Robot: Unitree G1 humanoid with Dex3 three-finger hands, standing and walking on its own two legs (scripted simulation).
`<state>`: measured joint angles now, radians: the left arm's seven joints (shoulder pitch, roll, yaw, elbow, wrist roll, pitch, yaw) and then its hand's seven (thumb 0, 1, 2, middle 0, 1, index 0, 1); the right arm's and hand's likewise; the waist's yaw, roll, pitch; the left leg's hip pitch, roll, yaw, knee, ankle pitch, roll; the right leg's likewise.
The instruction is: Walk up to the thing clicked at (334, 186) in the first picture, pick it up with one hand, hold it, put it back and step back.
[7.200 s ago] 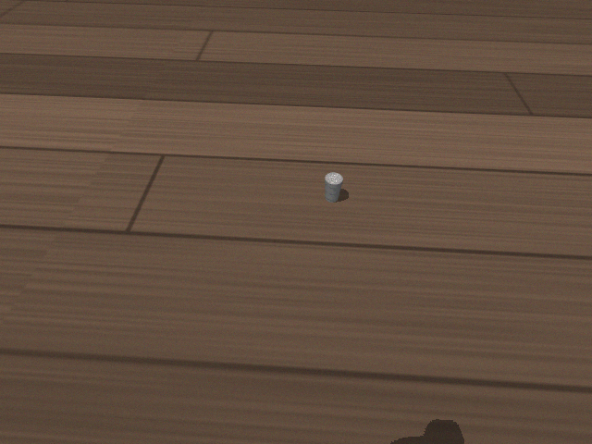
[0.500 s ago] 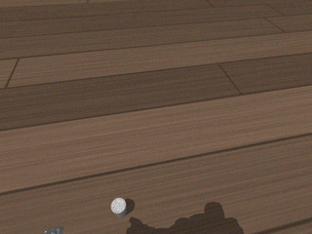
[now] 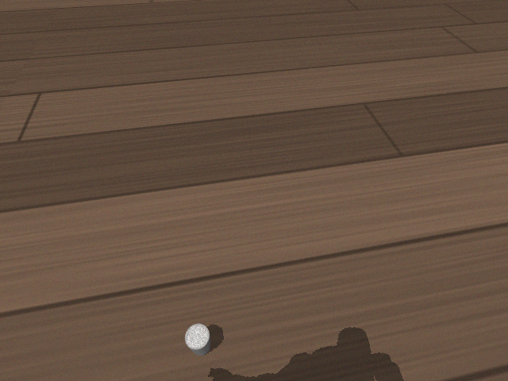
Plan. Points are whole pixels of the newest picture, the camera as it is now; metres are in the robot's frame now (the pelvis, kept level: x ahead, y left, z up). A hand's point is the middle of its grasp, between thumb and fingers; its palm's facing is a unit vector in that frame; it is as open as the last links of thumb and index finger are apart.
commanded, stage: stand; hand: left
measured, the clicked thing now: (199, 341) +0.36 +0.20 -0.72
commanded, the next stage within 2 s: none
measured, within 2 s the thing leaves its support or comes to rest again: neither
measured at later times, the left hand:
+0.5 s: hand out of the picture +0.08 +0.25 -0.15, palm faces -0.01 -0.94 -0.35, open 7.4 cm
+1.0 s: hand out of the picture +0.07 +0.25 -0.15, palm faces -0.01 -0.94 -0.35, open 7.4 cm
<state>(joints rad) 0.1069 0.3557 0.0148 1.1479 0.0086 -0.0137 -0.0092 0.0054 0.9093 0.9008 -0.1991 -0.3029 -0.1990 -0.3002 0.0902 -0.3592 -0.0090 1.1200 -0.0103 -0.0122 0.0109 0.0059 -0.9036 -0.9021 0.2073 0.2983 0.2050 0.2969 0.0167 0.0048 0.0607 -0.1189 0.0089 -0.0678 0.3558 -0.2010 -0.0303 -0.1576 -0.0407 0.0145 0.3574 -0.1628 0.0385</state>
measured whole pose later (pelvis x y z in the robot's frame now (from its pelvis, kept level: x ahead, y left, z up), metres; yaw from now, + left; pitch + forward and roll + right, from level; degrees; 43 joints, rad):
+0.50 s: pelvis +0.00 -0.01 +0.00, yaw +0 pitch -3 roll +0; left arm 0.09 0.36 0.01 1.13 0.01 -0.01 -0.01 0.00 0.91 0.90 -0.20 -0.30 -0.20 -0.30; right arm 0.11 -0.36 -0.01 1.12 -0.01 0.00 0.01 0.01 -0.90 -0.90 0.21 0.30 0.20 0.30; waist 0.00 0.01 0.06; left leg -0.11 0.02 -0.07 0.35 -0.20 -0.04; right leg -0.15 -0.03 0.01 0.35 -0.16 0.03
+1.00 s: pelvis +0.00 -0.01 +0.00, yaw +0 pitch -2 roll +0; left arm 0.11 0.36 0.01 1.13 0.01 -0.01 -0.01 0.00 0.91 0.90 -0.20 -0.30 -0.20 -0.30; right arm 0.12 -0.36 0.00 1.12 -0.01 0.00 0.01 0.01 -0.90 -0.90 0.21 0.30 0.21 0.30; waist 0.01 0.01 0.06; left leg -0.12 0.02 -0.08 0.35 -0.19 -0.04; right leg -0.16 -0.03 0.00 0.36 -0.16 0.02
